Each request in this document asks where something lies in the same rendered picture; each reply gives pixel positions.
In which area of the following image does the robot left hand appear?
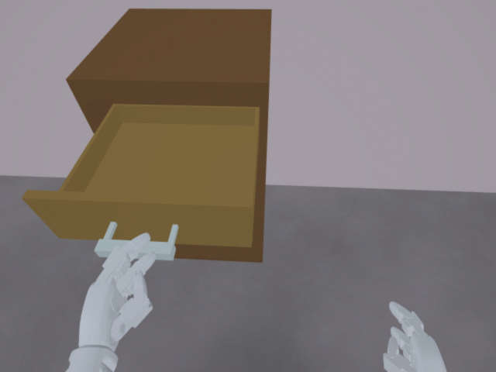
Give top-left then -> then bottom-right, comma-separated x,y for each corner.
78,232 -> 156,352

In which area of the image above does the handle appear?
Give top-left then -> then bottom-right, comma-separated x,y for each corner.
94,222 -> 179,260

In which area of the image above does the robot right hand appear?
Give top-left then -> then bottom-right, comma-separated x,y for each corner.
383,301 -> 446,372

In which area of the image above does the drawer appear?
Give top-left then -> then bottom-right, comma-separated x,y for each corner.
22,104 -> 260,247

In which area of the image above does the cabinet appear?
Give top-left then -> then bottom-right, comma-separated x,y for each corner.
66,9 -> 272,263

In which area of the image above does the robot left forearm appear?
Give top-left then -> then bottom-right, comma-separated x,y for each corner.
65,345 -> 118,372

